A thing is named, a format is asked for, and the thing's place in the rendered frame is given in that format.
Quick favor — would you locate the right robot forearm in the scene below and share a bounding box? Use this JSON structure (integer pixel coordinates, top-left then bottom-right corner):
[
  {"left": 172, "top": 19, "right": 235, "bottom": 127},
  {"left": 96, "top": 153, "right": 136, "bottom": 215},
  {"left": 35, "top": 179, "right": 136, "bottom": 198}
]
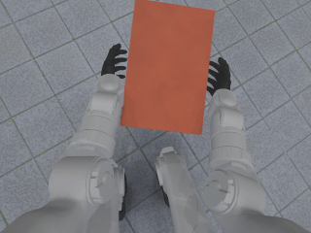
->
[{"left": 207, "top": 88, "right": 260, "bottom": 184}]

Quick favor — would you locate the robot right thigh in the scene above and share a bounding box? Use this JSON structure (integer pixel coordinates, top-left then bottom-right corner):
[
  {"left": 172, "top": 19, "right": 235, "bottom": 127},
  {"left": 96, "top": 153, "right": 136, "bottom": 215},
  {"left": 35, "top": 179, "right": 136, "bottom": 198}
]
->
[{"left": 154, "top": 150, "right": 215, "bottom": 233}]

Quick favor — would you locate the left robot hand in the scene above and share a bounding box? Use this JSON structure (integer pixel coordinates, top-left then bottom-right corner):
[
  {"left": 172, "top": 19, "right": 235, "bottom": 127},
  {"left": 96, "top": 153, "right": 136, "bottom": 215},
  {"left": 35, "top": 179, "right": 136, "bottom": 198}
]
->
[{"left": 101, "top": 44, "right": 127, "bottom": 79}]

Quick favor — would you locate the robot left upper arm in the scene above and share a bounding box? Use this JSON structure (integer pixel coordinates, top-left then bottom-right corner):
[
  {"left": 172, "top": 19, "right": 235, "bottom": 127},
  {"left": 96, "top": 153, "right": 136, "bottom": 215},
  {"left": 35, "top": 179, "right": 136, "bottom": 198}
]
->
[{"left": 0, "top": 155, "right": 116, "bottom": 233}]

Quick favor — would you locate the robot right foot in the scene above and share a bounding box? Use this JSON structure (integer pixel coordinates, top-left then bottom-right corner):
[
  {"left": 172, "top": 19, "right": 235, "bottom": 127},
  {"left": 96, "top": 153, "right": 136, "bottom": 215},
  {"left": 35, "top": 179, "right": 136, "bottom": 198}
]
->
[{"left": 156, "top": 173, "right": 170, "bottom": 208}]

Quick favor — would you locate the left robot forearm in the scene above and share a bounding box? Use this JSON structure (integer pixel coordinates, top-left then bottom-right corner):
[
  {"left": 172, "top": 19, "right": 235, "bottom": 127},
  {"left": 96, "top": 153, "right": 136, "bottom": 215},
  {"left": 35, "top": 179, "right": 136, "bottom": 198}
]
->
[{"left": 49, "top": 74, "right": 124, "bottom": 193}]

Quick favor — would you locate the carton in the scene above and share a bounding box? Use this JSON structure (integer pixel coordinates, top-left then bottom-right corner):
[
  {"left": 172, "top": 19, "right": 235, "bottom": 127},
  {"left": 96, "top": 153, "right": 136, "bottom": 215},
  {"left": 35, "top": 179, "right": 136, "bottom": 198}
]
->
[{"left": 120, "top": 0, "right": 215, "bottom": 135}]

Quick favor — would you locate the robot right upper arm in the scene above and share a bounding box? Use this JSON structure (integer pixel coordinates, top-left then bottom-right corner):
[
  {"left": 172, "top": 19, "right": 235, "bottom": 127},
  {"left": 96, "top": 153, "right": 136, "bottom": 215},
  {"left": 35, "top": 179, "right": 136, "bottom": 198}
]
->
[{"left": 201, "top": 168, "right": 311, "bottom": 233}]

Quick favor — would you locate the right robot hand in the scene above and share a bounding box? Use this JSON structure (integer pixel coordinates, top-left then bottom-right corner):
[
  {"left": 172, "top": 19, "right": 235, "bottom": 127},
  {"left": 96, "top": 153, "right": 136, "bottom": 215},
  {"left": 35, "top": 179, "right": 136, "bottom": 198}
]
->
[{"left": 206, "top": 57, "right": 231, "bottom": 96}]

